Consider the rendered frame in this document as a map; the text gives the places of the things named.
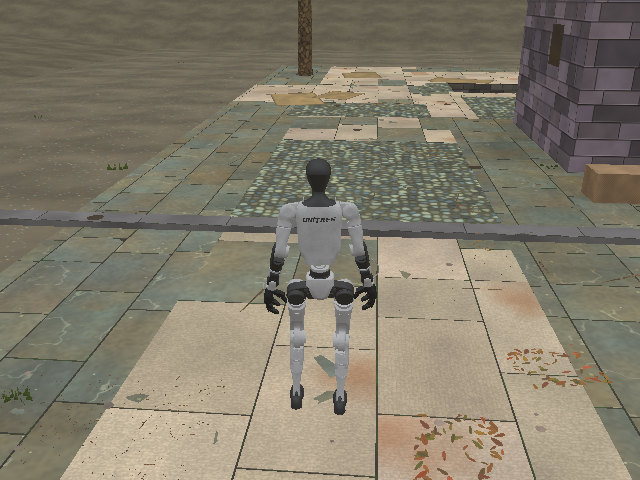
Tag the robot foot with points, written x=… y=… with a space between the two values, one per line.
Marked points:
x=296 y=401
x=339 y=406

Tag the right robot hand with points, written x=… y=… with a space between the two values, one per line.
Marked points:
x=371 y=295

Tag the left robot hand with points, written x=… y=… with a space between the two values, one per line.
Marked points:
x=269 y=299

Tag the left robot upper arm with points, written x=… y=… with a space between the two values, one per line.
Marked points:
x=287 y=212

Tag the left robot foot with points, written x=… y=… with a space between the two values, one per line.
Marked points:
x=296 y=401

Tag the robot right forearm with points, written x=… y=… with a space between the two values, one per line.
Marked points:
x=364 y=268

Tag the right robot upper arm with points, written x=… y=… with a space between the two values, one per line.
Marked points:
x=350 y=211

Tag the right robot foot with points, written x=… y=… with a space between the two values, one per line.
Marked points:
x=339 y=406

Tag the robot left forearm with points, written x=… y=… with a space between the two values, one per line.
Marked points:
x=275 y=270

